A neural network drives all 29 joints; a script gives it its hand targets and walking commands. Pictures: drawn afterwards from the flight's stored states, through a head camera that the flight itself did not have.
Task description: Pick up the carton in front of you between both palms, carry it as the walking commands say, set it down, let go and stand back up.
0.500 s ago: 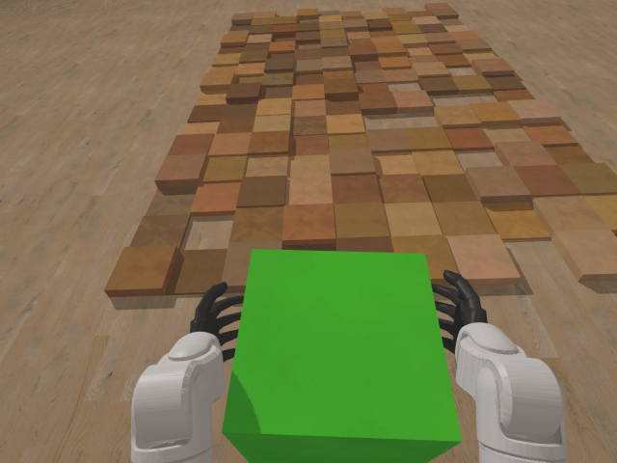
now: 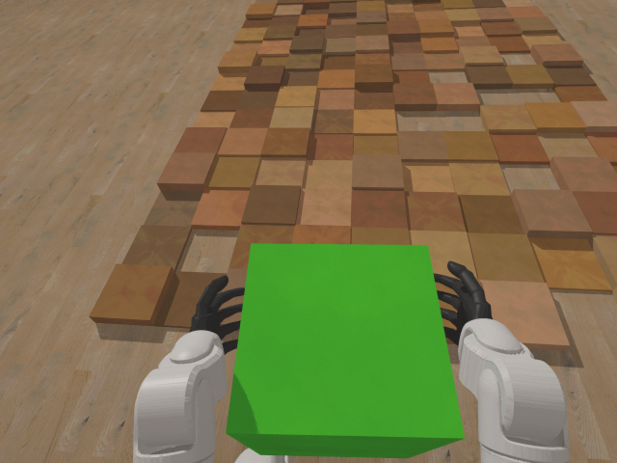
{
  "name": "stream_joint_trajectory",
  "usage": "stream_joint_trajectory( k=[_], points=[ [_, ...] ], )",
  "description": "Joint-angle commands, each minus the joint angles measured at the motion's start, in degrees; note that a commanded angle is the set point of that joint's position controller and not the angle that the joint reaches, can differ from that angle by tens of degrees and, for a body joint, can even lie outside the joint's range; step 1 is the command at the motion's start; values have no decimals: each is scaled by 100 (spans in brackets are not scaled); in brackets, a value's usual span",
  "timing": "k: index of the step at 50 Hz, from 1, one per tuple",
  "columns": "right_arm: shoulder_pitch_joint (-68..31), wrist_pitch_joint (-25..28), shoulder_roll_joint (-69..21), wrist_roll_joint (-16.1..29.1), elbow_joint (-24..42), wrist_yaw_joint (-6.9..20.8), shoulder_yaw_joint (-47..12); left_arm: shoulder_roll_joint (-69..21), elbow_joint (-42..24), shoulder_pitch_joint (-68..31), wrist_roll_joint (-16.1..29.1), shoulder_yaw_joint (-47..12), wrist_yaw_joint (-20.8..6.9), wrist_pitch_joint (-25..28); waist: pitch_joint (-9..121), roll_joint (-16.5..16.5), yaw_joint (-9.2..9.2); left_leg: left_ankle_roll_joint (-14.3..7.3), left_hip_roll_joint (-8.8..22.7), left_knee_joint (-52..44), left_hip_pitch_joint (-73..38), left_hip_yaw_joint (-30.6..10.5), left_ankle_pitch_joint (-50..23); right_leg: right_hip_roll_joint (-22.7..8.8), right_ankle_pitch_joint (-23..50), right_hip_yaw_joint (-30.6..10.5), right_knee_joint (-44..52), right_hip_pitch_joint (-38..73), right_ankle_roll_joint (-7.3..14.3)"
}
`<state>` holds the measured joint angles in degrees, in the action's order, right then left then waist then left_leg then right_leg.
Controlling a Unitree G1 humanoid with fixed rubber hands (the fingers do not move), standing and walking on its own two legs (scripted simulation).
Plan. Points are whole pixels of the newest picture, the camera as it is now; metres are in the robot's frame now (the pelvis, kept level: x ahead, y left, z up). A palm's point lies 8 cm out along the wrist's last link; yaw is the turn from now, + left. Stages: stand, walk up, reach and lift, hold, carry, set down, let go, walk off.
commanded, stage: carry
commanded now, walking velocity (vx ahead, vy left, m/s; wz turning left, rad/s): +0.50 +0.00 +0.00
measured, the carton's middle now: (336, 360) +0.25 +0.01 -0.01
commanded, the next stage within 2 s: none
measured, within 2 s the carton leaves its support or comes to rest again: neither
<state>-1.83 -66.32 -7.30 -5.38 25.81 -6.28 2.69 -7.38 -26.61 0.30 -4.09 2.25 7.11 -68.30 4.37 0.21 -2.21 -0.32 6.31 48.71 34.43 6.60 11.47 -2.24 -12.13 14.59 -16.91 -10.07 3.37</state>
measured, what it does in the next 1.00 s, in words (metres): walks ahead: left foot, then right foot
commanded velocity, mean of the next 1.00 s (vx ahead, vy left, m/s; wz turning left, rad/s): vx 0.50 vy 0.00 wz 0.00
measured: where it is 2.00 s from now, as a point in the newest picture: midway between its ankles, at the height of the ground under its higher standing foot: (349, 185)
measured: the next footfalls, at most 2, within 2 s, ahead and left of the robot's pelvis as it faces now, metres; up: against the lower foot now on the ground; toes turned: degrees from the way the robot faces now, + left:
left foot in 0.20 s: +0.33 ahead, +0.12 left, +0.00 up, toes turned +10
right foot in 0.58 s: +0.51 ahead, -0.09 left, +0.00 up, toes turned -8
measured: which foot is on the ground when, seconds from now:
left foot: up 0.00-0.18, down 0.20-0.68, up 0.70-0.94, down 0.96-1.00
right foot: down 0.00-0.24, up 0.26-0.56, down 0.58-0.96, up 0.98-1.00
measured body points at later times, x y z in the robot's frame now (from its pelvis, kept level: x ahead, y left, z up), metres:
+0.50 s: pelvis +0.31 +0.04 -0.01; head +0.37 +0.05 +0.43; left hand +0.69 +0.17 +0.12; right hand +0.67 -0.14 +0.13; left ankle +0.29 +0.11 -0.75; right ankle +0.38 -0.10 -0.68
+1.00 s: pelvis +0.69 +0.02 -0.02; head +0.78 +0.01 +0.42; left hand +1.06 +0.17 +0.10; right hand +1.06 -0.13 +0.10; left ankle +0.81 +0.09 -0.71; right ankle +0.49 -0.08 -0.71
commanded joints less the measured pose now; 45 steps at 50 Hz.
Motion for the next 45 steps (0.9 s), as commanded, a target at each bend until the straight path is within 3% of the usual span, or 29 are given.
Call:
stream_joint_trajectory(
  k=[1,7,9,10,11,12,13,14,15,16,17,20,23,26,29,30,31,32,33,34,35,36,37,38,40,41,42,44,45],
  points=[
    [-2174,89,-5374,1870,497,967,-4033,-5051,-999,-3031,2195,-4113,-1241,302,1133,-707,106,-2,-51,-937,320,211,-445,-1331,1271,-1039,691,1466,433],
    [-3138,-120,-4278,2051,494,769,-3823,-4030,-787,-3714,2052,-3744,-894,133,653,-913,24,-251,-249,-1688,-253,530,-843,-1216,1847,-600,199,1432,317],
    [-3554,-183,-3886,2096,328,655,-3624,-3689,-671,-4229,2049,-3613,-733,55,938,-784,212,-348,-601,-1948,-1390,869,-510,-1035,2623,-229,-901,1148,179],
    [-3730,-201,-3645,2065,129,603,-3460,-3537,-587,-4528,2017,-3562,-651,22,1344,-429,411,-366,-819,-2017,-2586,1002,-216,-714,2633,-10,-1982,680,40],
    [-3815,-254,-3468,2069,-50,545,-3345,-3343,-448,-4747,1984,-3439,-563,-43,1789,261,652,-452,185,-2295,-3710,-430,640,-488,1184,-110,-3438,-268,-144],
    [-4162,-261,-3159,2031,-220,470,-3182,-3404,-325,-4997,2023,-3389,-481,-118,2220,1827,524,-1293,1659,-3080,-4951,-3334,1475,324,-930,-443,-5181,-2206,-354],
    [-4352,-283,-3312,2167,-248,420,-3202,-3350,-257,-5255,2091,-3275,-410,-146,2079,1797,513,-1456,1734,-3487,-4945,-3834,1055,338,-1681,-1156,-6055,-2997,-220],
    [-4766,-281,-3430,2287,-119,385,-3180,-3504,-228,-5646,2177,-3232,-352,-145,2049,1422,537,-1442,1648,-3197,-4759,-3279,279,60,-1506,-1405,-6444,-3221,-60],
    [-5216,-277,-3599,2428,-25,376,-3194,-3646,-175,-5970,2228,-3154,-314,-115,2057,752,576,-1353,1511,-2967,-4493,-2741,-253,-145,-1236,-1486,-6380,-3304,45],
    [-5671,-271,-3752,2578,86,374,-3245,-3755,-116,-6205,2259,-3084,-275,-89,2003,322,571,-1214,1384,-2929,-4089,-2192,-619,-307,-911,-1538,-6036,-3205,87],
    [-6048,-269,-3850,2674,114,371,-3256,-3792,-28,-6396,2244,-3010,-240,-78,2108,320,478,-1104,1265,-2992,-3865,-1829,-605,-385,-684,-1546,-5710,-3006,90],
    [-6604,-306,-3891,2726,-261,351,-3094,-3712,391,-6740,2016,-2743,-149,-89,2202,444,420,-1158,1143,-3029,-3817,-1335,-904,-306,-579,-1324,-5124,-3076,25],
    [-6779,-382,-3866,2613,-787,326,-2847,-3669,799,-6995,1832,-2545,-97,-158,2046,546,518,-1227,977,-2968,-4108,-918,-1552,-289,-246,-1123,-4111,-3472,-48],
    [-6947,-446,-4020,2492,-1165,325,-2649,-3805,1132,-7202,1771,-2408,-134,-247,1899,689,605,-1125,687,-2724,-4205,-440,-2315,-74,270,-805,-3057,-3248,-58],
    [-7121,-513,-4234,2407,-1364,366,-2568,-4029,1330,-7389,1770,-2337,-217,-338,1802,831,659,-1064,695,-2347,-4536,-330,-3086,98,465,-608,-2503,-3127,49],
    [-7213,-537,-4343,2388,-1392,388,-2574,-4109,1372,-7477,1764,-2316,-240,-361,1742,740,650,-966,559,-2085,-4755,-189,-3641,252,483,-476,-2257,-3084,74],
    [-7422,-544,-4481,2357,-1364,415,-2558,-4211,1462,-7653,1720,-2315,-254,-363,1750,397,706,-770,245,-1407,-4844,-4,-5138,691,224,-7,-1864,-2618,110],
    [-7350,-574,-4583,2403,-1435,431,-2599,-4390,1603,-7503,1742,-2351,-287,-399,2119,259,505,-551,184,-290,-4266,125,-5625,778,785,-65,-1133,-1193,185],
    [-7370,-578,-4605,2445,-1372,450,-2671,-4438,1645,-7252,1748,-2302,-328,-397,2483,330,-125,-370,136,658,-3449,314,-4875,523,1715,-219,-56,429,137],
    [-7543,-556,-4713,2447,-1379,464,-2737,-4505,1608,-7135,1724,-2300,-366,-394,2536,-89,-318,-263,-35,1571,-1376,78,-1733,-487,3630,-1286,-647,2450,196],
    [-7409,-577,-4969,2465,-1458,478,-2705,-4441,1592,-7240,1737,-2330,-347,-344,3016,-1913,-243,-87,-777,3081,1296,-226,2183,-1791,8133,-3103,-2107,4917,1034],
    [-7283,-545,-4949,2363,-1373,457,-2585,-4483,1410,-7190,1808,-2408,-341,-301,3438,-1621,-630,-128,-757,3919,2155,-553,2150,-1939,7250,-3463,-1860,5270,1562],
    [-7528,-496,-5013,2305,-1113,431,-2602,-4653,981,-7488,1947,-2527,-362,-247,3193,-987,-743,-175,-594,4144,2490,-796,2022,-1875,5374,-3471,-1505,4846,1524],
    [-7605,-447,-5034,2212,-949,396,-2592,-4849,553,-7847,2127,-2684,-388,-203,2830,-503,-628,-235,-496,3946,2758,-799,2008,-1697,4157,-3300,-1364,4444,1235],
    [-7386,-318,-4782,1953,-714,279,-2475,-5002,8,-8280,2472,-3004,-448,-125,2475,-355,-506,-293,-405,3350,2894,-573,1897,-1502,3701,-2914,-1254,3986,905],
    [-7275,-257,-4608,1833,-607,210,-2435,-4927,-190,-8332,2611,-3098,-472,-87,2450,-393,-475,-285,-420,2912,2585,-423,1770,-1403,3562,-2685,-1093,3552,838],
    [-7105,-218,-4447,1700,-515,134,-2420,-4789,-309,-8270,2704,-3160,-488,-76,2376,-631,-438,-299,-481,2563,2351,-247,1606,-1279,3645,-2471,-904,3202,861],
    [-6760,-197,-4103,1455,-468,16,-2367,-4525,-288,-8013,2769,-3217,-494,-84,2181,-757,-247,-287,-532,723,1265,-109,626,-909,3851,-1800,-715,2342,700],
    [-6567,-211,-3930,1363,-470,-23,-2360,-4430,-187,-7804,2797,-3235,-507,-102,2117,-933,-145,-288,-718,-309,458,147,-30,-596,4165,-1303,-808,1905,539]
  ],
)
